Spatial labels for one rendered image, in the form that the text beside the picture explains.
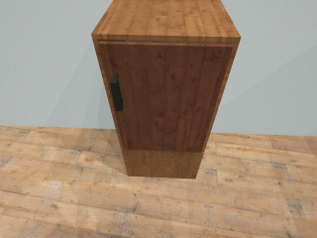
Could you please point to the handle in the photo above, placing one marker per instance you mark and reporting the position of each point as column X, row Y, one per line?
column 116, row 92

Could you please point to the cupboard door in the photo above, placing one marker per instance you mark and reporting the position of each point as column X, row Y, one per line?
column 169, row 92

